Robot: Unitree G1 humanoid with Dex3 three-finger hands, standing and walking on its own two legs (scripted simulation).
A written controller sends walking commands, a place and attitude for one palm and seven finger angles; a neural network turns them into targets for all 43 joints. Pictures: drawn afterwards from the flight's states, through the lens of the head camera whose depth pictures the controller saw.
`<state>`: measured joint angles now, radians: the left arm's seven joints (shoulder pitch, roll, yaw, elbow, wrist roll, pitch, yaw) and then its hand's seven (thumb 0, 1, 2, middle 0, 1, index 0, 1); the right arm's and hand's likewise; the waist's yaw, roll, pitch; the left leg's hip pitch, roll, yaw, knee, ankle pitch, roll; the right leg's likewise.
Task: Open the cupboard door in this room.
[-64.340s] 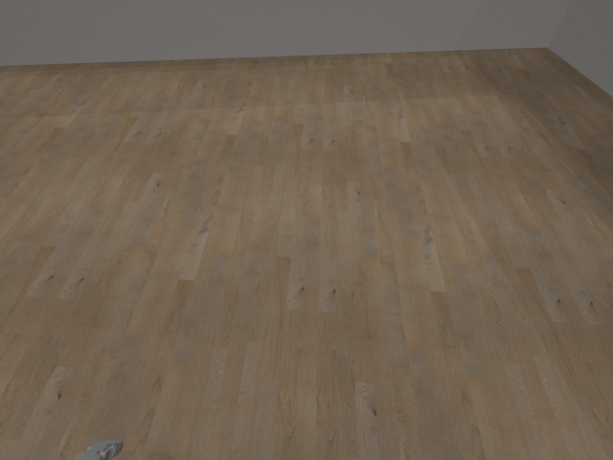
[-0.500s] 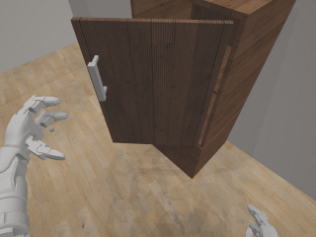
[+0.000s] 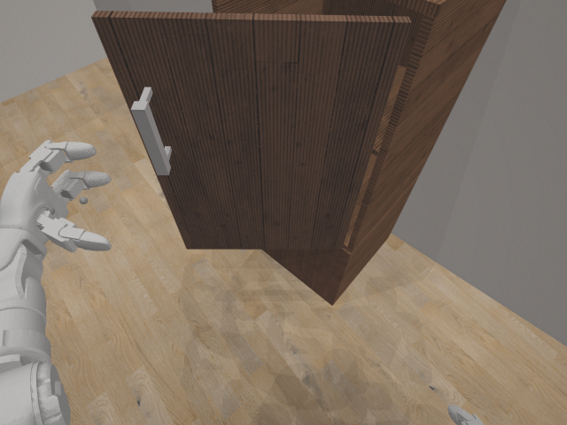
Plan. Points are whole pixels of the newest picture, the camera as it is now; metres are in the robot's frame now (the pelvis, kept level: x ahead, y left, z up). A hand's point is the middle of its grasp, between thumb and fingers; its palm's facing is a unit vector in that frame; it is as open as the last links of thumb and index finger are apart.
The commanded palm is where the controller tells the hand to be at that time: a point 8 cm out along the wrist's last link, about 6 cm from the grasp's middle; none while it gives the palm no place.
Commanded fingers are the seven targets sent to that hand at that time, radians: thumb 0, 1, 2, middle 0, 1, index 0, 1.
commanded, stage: move the hooked fingers beside the handle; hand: left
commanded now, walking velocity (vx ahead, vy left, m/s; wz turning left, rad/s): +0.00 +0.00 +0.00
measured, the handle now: (155, 133) +0.54 +0.22 +0.09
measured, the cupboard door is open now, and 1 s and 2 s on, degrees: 42 42 42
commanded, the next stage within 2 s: slide the fingers in behind the handle in 1.68 s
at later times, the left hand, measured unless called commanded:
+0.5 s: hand (90, 168) +0.44 +0.29 +0.10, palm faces +0.02 -1.00 +0.01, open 14.0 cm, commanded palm +0.43 +0.34 +0.10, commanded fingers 0.00 -0.50 0.30 -0.30 -1.20 -0.30 -1.20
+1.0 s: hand (100, 146) +0.50 +0.30 +0.09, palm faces +0.00 -1.00 +0.00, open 14.0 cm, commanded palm +0.47 +0.35 +0.09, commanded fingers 0.00 -0.50 0.30 -0.30 -1.20 -0.30 -1.20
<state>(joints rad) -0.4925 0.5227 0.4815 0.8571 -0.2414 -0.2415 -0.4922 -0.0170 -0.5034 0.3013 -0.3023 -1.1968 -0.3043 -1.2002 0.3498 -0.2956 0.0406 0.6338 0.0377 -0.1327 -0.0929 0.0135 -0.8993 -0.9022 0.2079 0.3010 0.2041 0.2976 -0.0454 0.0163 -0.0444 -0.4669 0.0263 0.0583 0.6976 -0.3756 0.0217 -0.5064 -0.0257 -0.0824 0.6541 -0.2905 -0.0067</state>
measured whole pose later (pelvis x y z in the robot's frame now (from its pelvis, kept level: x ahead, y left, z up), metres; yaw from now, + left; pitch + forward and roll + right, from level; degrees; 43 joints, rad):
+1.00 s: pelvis +0.01 +0.02 -0.02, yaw -2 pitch +19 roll -3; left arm -0.88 0.80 0.58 1.21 -0.13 -0.28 -0.56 -0.02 -0.50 0.30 -0.30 -1.20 -0.30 -1.20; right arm 0.45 -0.30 0.05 0.60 0.01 0.08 -0.05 0.01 -0.90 -0.90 0.21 0.30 0.20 0.30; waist -0.16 0.00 -0.07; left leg -0.73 0.05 0.06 0.83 -0.44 0.04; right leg -0.75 0.00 -0.07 0.72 -0.30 0.01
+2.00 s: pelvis +0.00 +0.01 -0.02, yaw -1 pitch +18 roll -3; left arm -0.85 0.74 0.53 1.18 -0.16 -0.29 -0.55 -0.02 -0.50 0.30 -0.30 -1.20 -0.30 -1.20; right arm 0.44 -0.31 0.05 0.60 0.02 0.08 -0.06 0.01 -0.90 -0.90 0.21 0.30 0.20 0.30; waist -0.15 0.00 -0.07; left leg -0.72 0.05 0.05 0.85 -0.43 0.03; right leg -0.74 0.00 -0.08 0.73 -0.30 0.00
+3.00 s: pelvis +0.00 +0.00 -0.01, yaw -1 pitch +14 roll -2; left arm -0.78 0.52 0.41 1.07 -0.16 -0.31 -0.34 -0.02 -0.50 0.30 -0.29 -1.19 -0.30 -1.20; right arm 0.39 -0.28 0.03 0.61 0.02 0.05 -0.04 0.01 -0.90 -0.90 0.21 0.30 0.20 0.30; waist -0.11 0.02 -0.07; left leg -0.63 0.05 0.05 0.80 -0.42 0.02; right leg -0.66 0.00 -0.08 0.72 -0.31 -0.01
